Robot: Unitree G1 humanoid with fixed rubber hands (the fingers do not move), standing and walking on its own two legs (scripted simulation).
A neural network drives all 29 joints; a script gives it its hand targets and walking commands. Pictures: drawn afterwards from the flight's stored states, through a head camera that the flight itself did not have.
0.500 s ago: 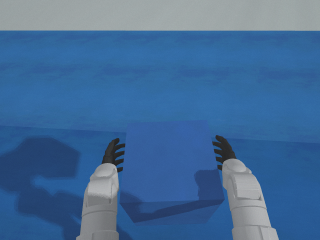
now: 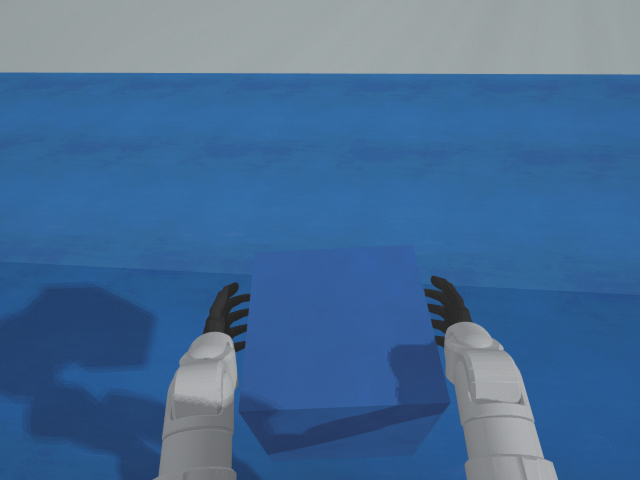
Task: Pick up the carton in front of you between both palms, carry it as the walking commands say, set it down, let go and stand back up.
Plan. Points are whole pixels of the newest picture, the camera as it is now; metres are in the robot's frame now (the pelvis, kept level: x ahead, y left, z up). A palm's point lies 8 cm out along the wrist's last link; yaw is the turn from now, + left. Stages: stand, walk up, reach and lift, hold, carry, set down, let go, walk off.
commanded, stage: carry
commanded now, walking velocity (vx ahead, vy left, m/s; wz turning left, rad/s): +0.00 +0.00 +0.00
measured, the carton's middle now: (338, 359) +0.29 +0.00 -0.03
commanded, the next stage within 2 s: hold in 1.02 s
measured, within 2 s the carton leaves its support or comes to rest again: neither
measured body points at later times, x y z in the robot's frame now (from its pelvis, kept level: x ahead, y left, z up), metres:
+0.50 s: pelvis -0.02 +0.00 +0.00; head -0.04 +0.00 +0.45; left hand +0.27 +0.15 +0.03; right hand +0.27 -0.15 +0.03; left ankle +0.02 +0.13 -0.74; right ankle -0.05 -0.08 -0.74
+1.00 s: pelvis -0.03 -0.01 +0.00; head -0.04 -0.01 +0.45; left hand +0.27 +0.14 +0.03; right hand +0.27 -0.16 +0.03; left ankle +0.02 +0.13 -0.73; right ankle -0.05 -0.08 -0.74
